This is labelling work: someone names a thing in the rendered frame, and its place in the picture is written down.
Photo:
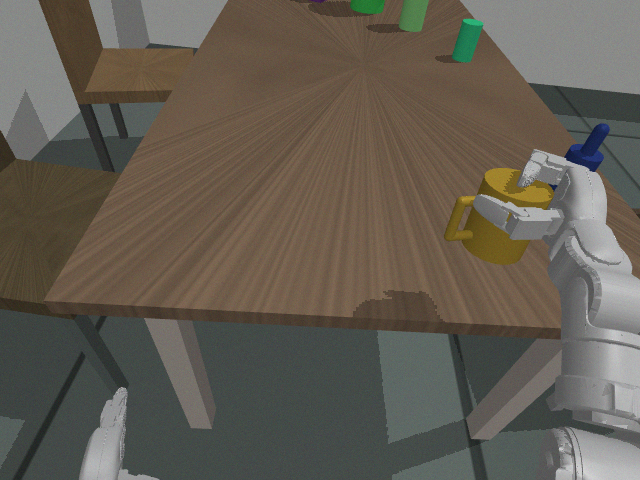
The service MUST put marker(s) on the chair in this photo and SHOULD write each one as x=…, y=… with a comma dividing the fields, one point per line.
x=551, y=398
x=111, y=76
x=45, y=209

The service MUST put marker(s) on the table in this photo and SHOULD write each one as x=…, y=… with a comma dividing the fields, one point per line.
x=303, y=172

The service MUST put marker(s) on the right robot hand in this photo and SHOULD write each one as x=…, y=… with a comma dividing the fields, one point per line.
x=580, y=194

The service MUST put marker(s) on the right robot arm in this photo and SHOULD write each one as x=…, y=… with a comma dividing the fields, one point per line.
x=600, y=368

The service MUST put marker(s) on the left robot hand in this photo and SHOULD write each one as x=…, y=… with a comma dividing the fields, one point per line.
x=105, y=449

